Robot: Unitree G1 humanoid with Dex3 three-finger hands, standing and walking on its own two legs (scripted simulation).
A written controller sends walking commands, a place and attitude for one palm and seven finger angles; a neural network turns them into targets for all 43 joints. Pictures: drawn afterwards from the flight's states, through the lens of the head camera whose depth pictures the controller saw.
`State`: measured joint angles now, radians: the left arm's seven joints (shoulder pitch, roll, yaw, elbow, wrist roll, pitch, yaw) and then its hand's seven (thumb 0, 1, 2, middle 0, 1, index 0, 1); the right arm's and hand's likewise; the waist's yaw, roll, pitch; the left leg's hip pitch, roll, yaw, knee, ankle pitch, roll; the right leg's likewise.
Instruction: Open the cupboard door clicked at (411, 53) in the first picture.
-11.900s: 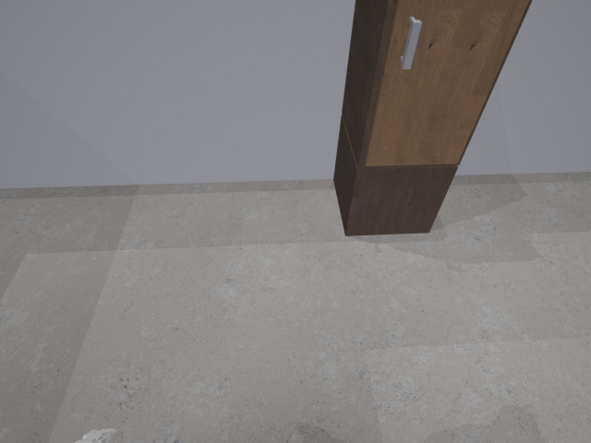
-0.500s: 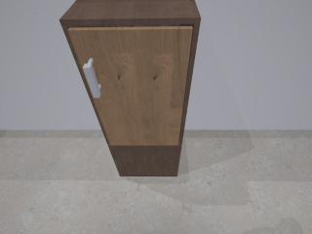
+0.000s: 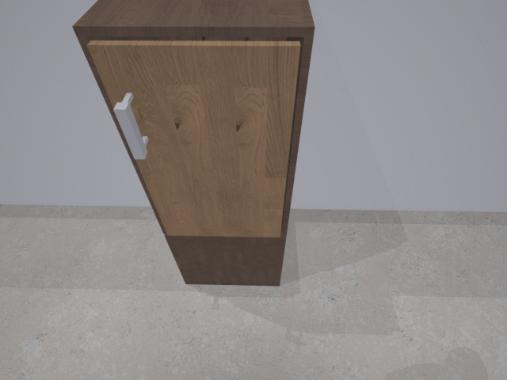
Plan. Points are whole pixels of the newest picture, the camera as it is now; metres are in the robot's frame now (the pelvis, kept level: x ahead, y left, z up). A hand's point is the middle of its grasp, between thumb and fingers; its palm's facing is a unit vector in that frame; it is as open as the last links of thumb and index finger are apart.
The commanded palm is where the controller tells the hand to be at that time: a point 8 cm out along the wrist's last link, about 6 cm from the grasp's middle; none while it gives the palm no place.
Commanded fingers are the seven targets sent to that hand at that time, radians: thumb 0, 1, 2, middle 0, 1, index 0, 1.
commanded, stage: look again from close up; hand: left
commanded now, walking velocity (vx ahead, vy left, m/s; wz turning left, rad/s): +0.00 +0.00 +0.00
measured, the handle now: (134, 126) +0.53 +0.27 +0.10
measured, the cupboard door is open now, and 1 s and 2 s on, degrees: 0 0 0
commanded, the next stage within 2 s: shuffle to correct the standing spot in 0.54 s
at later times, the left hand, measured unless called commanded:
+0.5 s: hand out of the picture -0.01 +0.16 -0.17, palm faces +0.05 -0.98 -0.19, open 7.3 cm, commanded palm none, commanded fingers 0.00 0.90 0.90 -0.20 -0.30 -0.20 -0.30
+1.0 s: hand out of the picture +0.00 +0.19 -0.18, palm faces +0.11 -0.97 -0.20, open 7.3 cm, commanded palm none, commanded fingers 0.00 0.90 0.90 -0.20 -0.30 -0.20 -0.30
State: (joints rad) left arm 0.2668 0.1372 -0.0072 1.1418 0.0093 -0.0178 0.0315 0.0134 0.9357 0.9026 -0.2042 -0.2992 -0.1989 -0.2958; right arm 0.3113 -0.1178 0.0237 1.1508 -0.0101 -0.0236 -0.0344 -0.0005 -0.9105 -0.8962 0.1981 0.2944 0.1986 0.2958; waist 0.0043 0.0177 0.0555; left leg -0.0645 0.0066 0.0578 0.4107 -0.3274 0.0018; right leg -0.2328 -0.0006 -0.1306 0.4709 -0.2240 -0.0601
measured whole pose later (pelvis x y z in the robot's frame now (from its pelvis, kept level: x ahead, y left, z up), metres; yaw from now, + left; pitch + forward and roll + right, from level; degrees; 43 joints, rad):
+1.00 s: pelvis -0.01 +0.02 +0.00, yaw +2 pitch +1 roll +1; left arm 0.25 0.15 0.05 1.07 0.02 0.02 0.03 0.00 0.91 0.90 -0.21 -0.30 -0.20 -0.30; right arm 0.34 -0.12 -0.01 1.10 -0.02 0.00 -0.03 0.00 -0.91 -0.90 0.20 0.29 0.20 0.30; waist 0.03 -0.03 0.04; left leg -0.15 -0.03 0.05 0.48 -0.34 0.03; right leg -0.31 -0.05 -0.14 0.55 -0.25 -0.04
